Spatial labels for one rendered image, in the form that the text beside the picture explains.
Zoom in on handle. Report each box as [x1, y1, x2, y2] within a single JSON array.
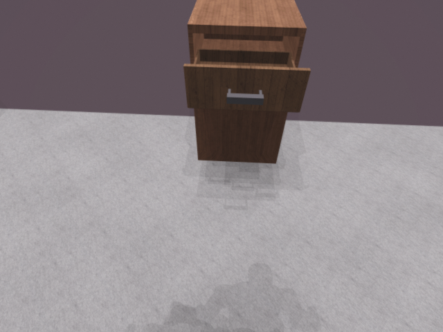
[[226, 89, 264, 105]]

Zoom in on drawer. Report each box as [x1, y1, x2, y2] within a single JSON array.
[[183, 48, 311, 113]]

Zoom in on cabinet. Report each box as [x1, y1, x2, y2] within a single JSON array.
[[188, 0, 307, 164]]

